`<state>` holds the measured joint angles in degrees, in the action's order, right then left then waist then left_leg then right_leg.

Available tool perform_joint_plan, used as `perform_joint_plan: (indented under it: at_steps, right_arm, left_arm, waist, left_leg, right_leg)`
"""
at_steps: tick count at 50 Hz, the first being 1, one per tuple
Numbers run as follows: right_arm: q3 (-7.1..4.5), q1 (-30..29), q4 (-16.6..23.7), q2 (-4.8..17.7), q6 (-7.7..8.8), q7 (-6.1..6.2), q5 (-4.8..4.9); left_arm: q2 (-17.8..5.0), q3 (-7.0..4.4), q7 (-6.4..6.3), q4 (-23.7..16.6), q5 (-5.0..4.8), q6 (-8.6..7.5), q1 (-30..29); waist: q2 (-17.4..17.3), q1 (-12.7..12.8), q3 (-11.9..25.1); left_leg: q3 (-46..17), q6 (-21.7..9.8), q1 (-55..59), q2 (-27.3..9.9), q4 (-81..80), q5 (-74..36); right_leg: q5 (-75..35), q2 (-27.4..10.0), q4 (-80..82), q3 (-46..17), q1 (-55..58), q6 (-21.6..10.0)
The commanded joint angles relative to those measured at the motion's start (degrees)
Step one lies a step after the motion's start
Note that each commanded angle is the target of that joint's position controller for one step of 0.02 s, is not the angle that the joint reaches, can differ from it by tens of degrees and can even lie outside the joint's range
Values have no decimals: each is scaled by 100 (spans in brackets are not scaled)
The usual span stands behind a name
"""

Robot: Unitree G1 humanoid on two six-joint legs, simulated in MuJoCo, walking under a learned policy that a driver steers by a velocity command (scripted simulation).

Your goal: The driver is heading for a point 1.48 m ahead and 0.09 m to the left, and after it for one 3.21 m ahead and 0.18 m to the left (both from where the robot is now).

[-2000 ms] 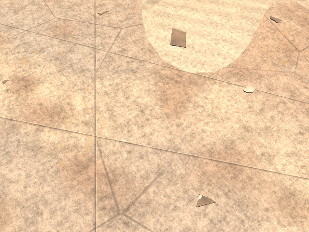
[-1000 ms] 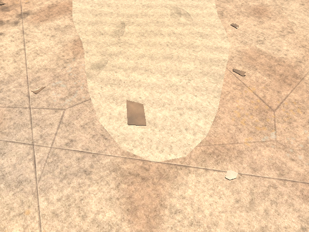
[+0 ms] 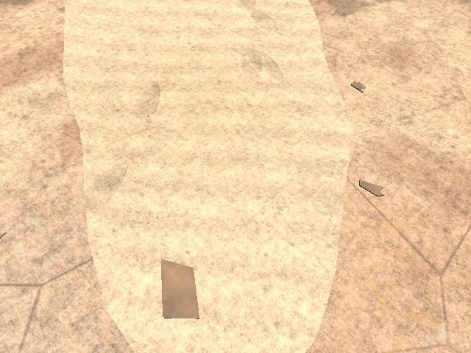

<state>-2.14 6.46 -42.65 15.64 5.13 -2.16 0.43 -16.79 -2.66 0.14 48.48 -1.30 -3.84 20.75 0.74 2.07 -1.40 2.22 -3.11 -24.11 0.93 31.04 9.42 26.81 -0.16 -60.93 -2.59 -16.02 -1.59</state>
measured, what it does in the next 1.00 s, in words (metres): walks ahead: right foot, then left foot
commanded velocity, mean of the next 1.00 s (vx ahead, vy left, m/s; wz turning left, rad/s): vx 0.22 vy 0.00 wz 0.00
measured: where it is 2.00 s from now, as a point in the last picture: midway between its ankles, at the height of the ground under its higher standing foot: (254, 314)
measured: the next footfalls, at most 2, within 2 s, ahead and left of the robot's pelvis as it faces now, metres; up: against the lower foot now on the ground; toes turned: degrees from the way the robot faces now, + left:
right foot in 0.42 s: +0.39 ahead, -0.14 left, +0.00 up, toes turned -1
left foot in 0.74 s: +0.34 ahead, +0.11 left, +0.00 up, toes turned +1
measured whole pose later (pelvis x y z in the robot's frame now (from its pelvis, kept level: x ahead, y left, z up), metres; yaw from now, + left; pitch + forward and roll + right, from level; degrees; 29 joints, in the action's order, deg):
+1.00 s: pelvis +0.31 -0.02 +0.01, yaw +0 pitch -1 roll +0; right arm -1.8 13.3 -56.2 12.6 1.0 2.0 -0.4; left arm -13.1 -1.8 -0.9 55.4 0.6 -0.2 8.9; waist 0.4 0.0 -1.4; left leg -0.5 1.3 -12.1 -1.8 29.6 16.7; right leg 11.3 0.4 -27.7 1.6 -15.6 -0.7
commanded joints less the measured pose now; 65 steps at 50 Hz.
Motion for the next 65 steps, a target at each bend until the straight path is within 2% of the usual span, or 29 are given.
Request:
perform_joint_plan:
  at_steps: [1, 2, 5, 8, 11, 14, 17, 19, 20, 21, 22, 23, 24, 25, 26, 27, 30, 34, 36, 37, 38, 39, 40, 41, 44, 49, 61, 63, 65]
  right_arm:
    - [-201, 721, 88, 695, 6, 24, -48]
    - [-172, 611, 93, 614, 28, 21, -105]
    - [-209, 642, -28, 695, 113, 33, -59]
    - [-246, 853, -185, 823, 90, 117, -50]
    - [-249, 1059, -307, 884, 41, 168, -12]
    - [-240, 1328, -495, 938, -50, 213, -9]
    - [-240, 1392, -621, 962, -167, 252, 9]
    - [-267, 1173, -632, 1032, -217, 286, 38]
    - [-250, 1079, -614, 979, -233, 299, 40]
    - [-174, 1237, -553, 779, -212, 308, -62]
    - [6, 2054, -615, 252, -146, 267, -159]
    - [16, 2347, -817, 321, -147, 217, -75]
    - [-115, 2043, -790, 796, -206, 199, 55]
    - [-137, 1545, -683, 804, -293, 244, 108]
    - [-152, 1251, -639, 737, -404, 307, 55]
    - [-173, 1220, -646, 691, -525, 369, 0]
    - [-121, 1472, -791, 374, -665, 478, -71]
    - [-131, 1216, -839, 380, -679, 469, -97]
    - [-135, 1154, -872, 363, -666, 438, -176]
    - [-132, 1088, -830, 415, -655, 439, -228]
    - [-153, 1004, -759, 638, -637, 462, -214]
    - [-237, 820, -863, 918, -625, 465, -123]
    - [-184, 714, -866, 615, -565, 440, -123]
    - [-129, 651, -910, 434, -503, 434, -166]
    - [-109, 639, -1000, 385, -362, 417, -118]
    - [-100, 826, -1199, 403, -356, 437, -74]
    - [-63, 779, -1519, 287, -443, 439, -62]
    - [-80, 940, -1652, 280, -475, 446, -23]
    - [-125, 887, -1598, 397, -474, 465, 22]
  left_arm:
    - [-704, -174, -23, -597, 37, -188, -465]
    - [-624, -181, -16, -573, 54, -133, -339]
    - [-389, -150, -41, -549, 79, 11, -288]
    - [-327, -131, -50, -717, 123, 19, -850]
    - [-199, -80, 11, -830, 107, -39, -1393]
    - [-116, -36, 97, -971, 125, -112, -1897]
    - [-223, -69, 196, -1044, 132, -158, -1999]
    - [-424, -146, 207, -922, 184, -172, -1557]
    - [-570, -218, 179, -720, 233, -187, -1007]
    - [-945, -305, 128, -613, 303, -199, -503]
    - [-1123, -288, 75, -611, 434, -135, -225]
    - [-685, -177, 94, -530, 293, -52, -72]
    - [-589, -140, 127, -555, 172, 13, -351]
    - [-520, -118, 119, -607, 150, 50, -810]
    - [-406, -68, 113, -630, 176, 66, -1199]
    - [-339, -43, 103, -642, 221, 75, -1507]
    - [-353, -68, 73, -542, 333, 84, -1819]
    - [-380, -63, -4, -324, 243, 148, -1779]
    - [-271, -11, -26, -217, 191, 203, -1754]
    - [-159, 31, -25, -107, 195, 215, -1590]
    - [-160, 32, -21, -62, 228, 224, -1464]
    - [-149, 3, -46, -38, 206, 249, -1245]
    - [-233, -2, -86, 8, 239, 268, -1385]
    - [-224, -15, -110, 29, 221, 286, -1388]
    - [-185, -15, -138, 230, 234, 321, -1253]
    - [-165, -20, -112, 461, 171, 300, -1313]
    - [-226, -35, -199, 964, 129, 411, -1268]
    - [-194, -40, -206, 1101, 93, 438, -1147]
    - [-277, -78, -211, 1091, 53, 418, -1201]
  waist:
    - [-377, -426, 435]
    - [-542, -249, 409]
    - [-524, -103, 281]
    - [-386, -218, 71]
    - [-399, -411, -47]
    - [-384, -592, -139]
    - [-543, -549, 23]
    - [-618, -230, 271]
    - [-520, 36, 570]
    - [-61, 144, 1173]
    - [1066, -79, 2027]
    - [1333, -16, 2704]
    - [858, 16, 2257]
    - [506, -55, 1556]
    - [300, -158, 1034]
    - [387, -332, 794]
    - [744, -529, 723]
    - [643, -443, 765]
    - [534, -495, 522]
    - [393, -474, 330]
    - [66, -320, 93]
    - [-702, -25, -91]
    - [-734, -139, -169]
    - [-787, -90, -131]
    - [-562, -106, 12]
    - [-238, -229, 254]
    - [-86, -211, 198]
    - [-157, -215, 205]
    - [-270, -219, -286]
  left_leg:
    - [-2320, -1009, 2301, -1604, -1683, -72]
    - [-2060, -992, 1928, -1482, -1836, -391]
    - [-1533, -1115, 1475, -1377, -2210, -921]
    - [-1167, -1083, 1571, -1313, -2369, -1257]
    - [-764, -896, 1644, -1127, -2404, -1263]
    - [-478, -776, 1753, -1070, -2083, -2228]
    - [-551, -626, 2216, -1224, -1529, -2730]
    - [-623, -442, 2395, -1230, -958, -3065]
    - [-524, -290, 2337, -988, -333, -3322]
    - [-301, -25, 1822, -617, 694, -2430]
    - [-189, 388, 62, 13, 2598, 605]
    - [-756, 524, -273, 142, 3429, 3080]
    - [-923, 541, -496, -106, 3768, 3053]
    - [-733, 562, -757, -291, 3698, 2756]
    - [-654, 599, -723, -452, 3373, 2450]
    - [-664, 625, -304, -593, 2957, 2137]
    - [-416, 671, 736, -494, 1881, 1549]
    - [-309, 527, 1344, -437, 671, 500]
    - [-216, 385, 1728, -362, -2, 124]
    - [-418, 274, 1756, -528, -385, -10]
    - [-732, 121, 1533, -834, -732, 182]
    - [-724, -4, 740, -756, -826, 1375]
    - [-722, 64, 218, -656, -1092, 1888]
    - [-716, 173, 78, -648, -1204, 1845]
    - [-588, 330, 488, -556, -1000, 892]
    - [-470, 271, 1003, -486, -712, -158]
    - [-317, 265, 1196, -368, -726, -599]
    - [-232, 165, 1155, -255, -782, 869]
    - [-471, -89, 768, -361, -890, 2614]
  right_leg:
    - [-741, -623, -621, -169, -2483, -18]
    - [-958, -742, -474, -207, -2135, 10]
    - [-1292, -803, -57, -122, -1971, 155]
    - [-2112, -832, 789, -97, -2359, 272]
    - [-2959, -701, 1851, 39, -2203, 257]
    - [-3348, -417, 2661, 263, -1755, 233]
    - [-3151, -247, 3058, 203, -1506, 61]
    - [-2984, -119, 3371, 205, -919, -122]
    - [-3420, -9, 3654, 323, -145, -249]
    - [-5642, -583, 3390, -101, 1077, -486]
    - [-7466, -2012, 2984, -1683, 3143, -1469]
    - [-7385, -2396, 3187, -2442, 3316, -1897]
    - [-6014, -2133, 3460, -2129, 2683, -1712]
    - [-4843, -1870, 3746, -1779, 1958, -1463]
    - [-4031, -1671, 4051, -1494, 1146, -1311]
    - [-3435, -1487, 4332, -1224, 405, -1165]
    - [-2873, -1126, 4662, -630, -520, -1094]
    - [-1188, -1073, 4757, -592, -583, -978]
    - [-8, -881, 4742, -553, -861, -662]
    - [398, -739, 4682, -519, -944, -401]
    - [387, -505, 4395, -379, -918, -179]
    - [-122, -139, 4242, 48, -498, -13]
    - [-605, -106, 3947, 138, 67, 57]
    - [-908, -121, 3820, 158, 336, 25]
    - [-1413, -163, 3745, 137, 388, -84]
    - [-2271, -177, 3625, 173, 473, -75]
    - [-2740, -201, 3548, 177, 704, -45]
    - [-1191, -8, 3456, 368, 628, -84]
    - [594, 51, 3359, 360, 24, -189]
